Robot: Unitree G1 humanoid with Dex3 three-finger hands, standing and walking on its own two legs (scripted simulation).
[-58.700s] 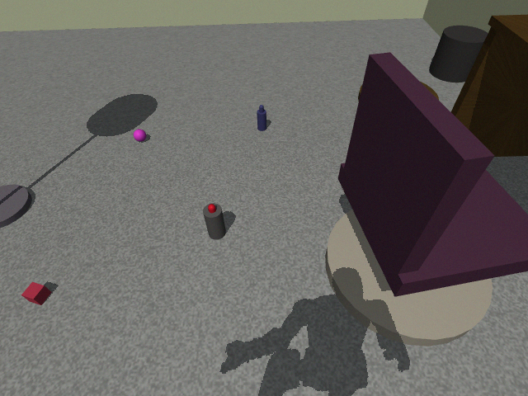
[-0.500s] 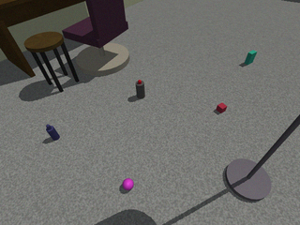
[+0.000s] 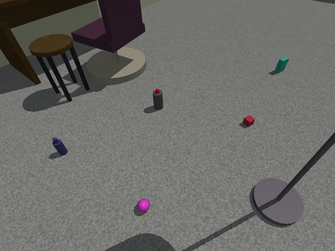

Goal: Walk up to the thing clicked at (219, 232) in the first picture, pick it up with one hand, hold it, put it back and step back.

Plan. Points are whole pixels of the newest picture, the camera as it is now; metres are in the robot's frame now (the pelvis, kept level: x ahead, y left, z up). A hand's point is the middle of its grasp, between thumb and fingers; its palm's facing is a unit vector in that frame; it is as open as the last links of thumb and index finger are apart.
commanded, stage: stand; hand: left
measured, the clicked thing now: (158, 98) +1.44 +0.11 -0.68
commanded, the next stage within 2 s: walk up in 1.10 s
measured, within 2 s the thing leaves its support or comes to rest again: neither
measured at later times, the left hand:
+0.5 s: hand out of the picture +0.08 +0.25 -0.15, palm faces -0.03 -0.93 -0.36, open 7.4 cm
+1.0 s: hand out of the picture +0.08 +0.26 -0.16, palm faces -0.03 -0.94 -0.35, open 7.4 cm
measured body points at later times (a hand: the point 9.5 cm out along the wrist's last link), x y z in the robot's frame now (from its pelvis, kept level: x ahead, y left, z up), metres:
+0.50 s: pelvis +0.01 +0.00 +0.00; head +0.02 -0.01 +0.45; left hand +0.08 +0.30 -0.13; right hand +0.08 -0.30 -0.14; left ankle -0.03 +0.14 -0.75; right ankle +0.03 -0.13 -0.75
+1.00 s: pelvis +0.01 +0.00 +0.00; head +0.02 +0.00 +0.45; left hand +0.08 +0.31 -0.13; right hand +0.08 -0.30 -0.14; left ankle -0.03 +0.14 -0.75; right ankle +0.03 -0.13 -0.75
